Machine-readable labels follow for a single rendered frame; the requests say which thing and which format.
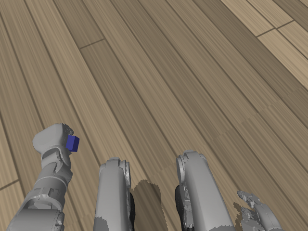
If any right robot foot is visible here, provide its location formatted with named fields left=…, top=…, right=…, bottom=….
left=175, top=185, right=194, bottom=231

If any left robot arm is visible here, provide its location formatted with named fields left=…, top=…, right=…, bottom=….
left=6, top=145, right=73, bottom=231

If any cube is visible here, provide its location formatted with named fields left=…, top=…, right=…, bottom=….
left=66, top=135, right=80, bottom=152

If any left robot hand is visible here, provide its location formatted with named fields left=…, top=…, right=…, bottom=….
left=32, top=123, right=74, bottom=155

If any right robot hand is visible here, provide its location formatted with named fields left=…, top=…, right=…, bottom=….
left=237, top=191, right=282, bottom=231

